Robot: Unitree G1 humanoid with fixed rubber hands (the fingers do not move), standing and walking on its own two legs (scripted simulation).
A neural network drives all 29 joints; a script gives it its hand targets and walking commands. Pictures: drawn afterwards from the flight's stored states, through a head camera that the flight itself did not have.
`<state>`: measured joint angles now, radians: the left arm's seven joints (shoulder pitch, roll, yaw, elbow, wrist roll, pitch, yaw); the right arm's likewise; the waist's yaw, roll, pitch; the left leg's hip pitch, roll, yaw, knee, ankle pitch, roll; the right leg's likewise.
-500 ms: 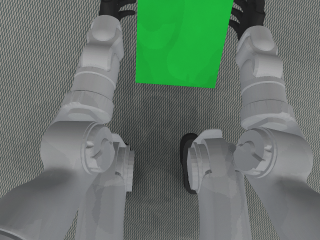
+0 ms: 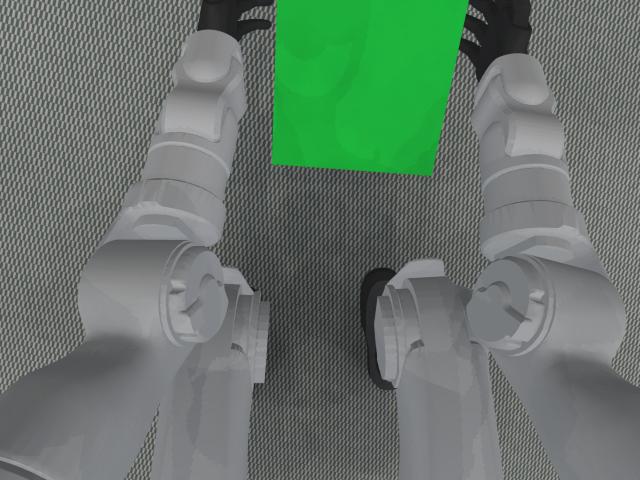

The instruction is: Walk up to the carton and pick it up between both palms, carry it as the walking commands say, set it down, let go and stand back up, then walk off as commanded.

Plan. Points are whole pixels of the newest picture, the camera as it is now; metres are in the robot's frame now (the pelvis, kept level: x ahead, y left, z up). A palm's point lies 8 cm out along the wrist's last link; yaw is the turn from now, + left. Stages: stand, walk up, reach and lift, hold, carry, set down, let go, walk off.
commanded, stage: set down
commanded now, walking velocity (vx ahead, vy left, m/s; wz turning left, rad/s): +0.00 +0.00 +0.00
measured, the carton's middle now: (354, 49) +0.55 -0.07 -0.24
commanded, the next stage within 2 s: let go in 1.98 s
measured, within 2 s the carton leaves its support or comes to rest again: rests again in 0.40 s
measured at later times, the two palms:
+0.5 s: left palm (194, 77) +0.51 +0.11 -0.20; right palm (508, 110) +0.47 -0.23 -0.19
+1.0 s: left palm (165, 23) +0.53 +0.11 -0.10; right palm (571, 79) +0.48 -0.23 -0.10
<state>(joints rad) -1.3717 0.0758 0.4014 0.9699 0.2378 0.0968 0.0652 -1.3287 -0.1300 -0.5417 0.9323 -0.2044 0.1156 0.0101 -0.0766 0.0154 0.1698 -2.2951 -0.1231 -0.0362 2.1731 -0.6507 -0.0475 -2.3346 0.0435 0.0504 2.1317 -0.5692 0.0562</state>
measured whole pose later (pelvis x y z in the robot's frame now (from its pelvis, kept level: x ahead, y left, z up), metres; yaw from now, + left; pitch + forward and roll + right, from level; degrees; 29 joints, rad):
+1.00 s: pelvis -0.01 +0.00 +0.04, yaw -1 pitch +42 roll +0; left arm -1.25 0.24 0.11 0.93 -0.10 0.10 0.16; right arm -1.17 -0.26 -0.22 0.93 0.13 0.06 -0.12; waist -0.07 0.02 0.13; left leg -2.17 -0.10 -0.04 2.04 -0.61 -0.05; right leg -2.22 0.06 0.05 2.00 -0.52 0.05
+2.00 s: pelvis +0.03 -0.01 +0.28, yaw -1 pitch +43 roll +1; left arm -1.00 0.13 0.31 0.86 0.12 0.09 0.05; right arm -0.93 -0.12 -0.38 0.80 -0.11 0.07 -0.04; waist -0.05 0.02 -0.09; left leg -1.46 -0.05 -0.07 1.05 -0.35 -0.04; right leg -1.50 0.04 0.06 1.03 -0.28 0.02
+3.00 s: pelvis +0.12 +0.00 +0.40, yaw -2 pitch -1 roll +0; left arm 0.23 0.22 0.03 0.43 0.00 0.08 -0.07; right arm 0.24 -0.21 -0.05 0.43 -0.01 0.09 0.08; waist 0.00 0.01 0.07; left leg -0.10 -0.03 -0.07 0.42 -0.29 0.01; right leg -0.15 0.01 0.08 0.41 -0.24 0.02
